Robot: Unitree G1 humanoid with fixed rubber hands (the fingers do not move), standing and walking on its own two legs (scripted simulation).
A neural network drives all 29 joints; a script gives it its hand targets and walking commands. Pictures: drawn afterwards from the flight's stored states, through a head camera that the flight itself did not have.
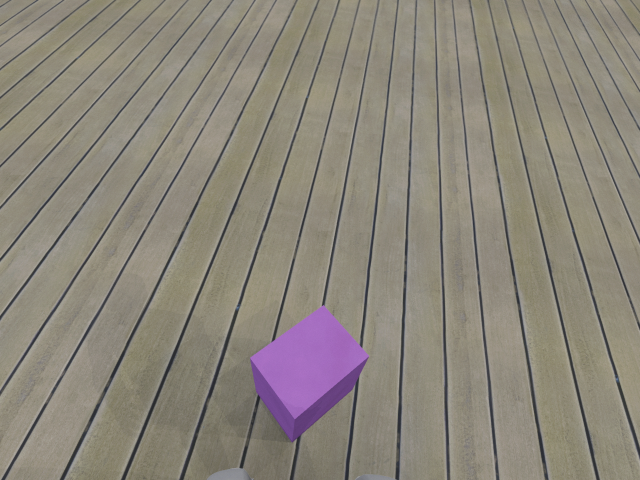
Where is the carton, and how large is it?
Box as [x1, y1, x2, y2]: [250, 305, 368, 441]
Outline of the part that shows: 323,305 250,357 256,391 291,441 294,440 352,389 368,357 368,355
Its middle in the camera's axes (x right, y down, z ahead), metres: -0.04 +0.37 +1.07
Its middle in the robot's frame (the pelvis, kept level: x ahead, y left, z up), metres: +0.43 -0.01 -0.61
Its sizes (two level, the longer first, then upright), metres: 0.235 0.179 0.291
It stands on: the floor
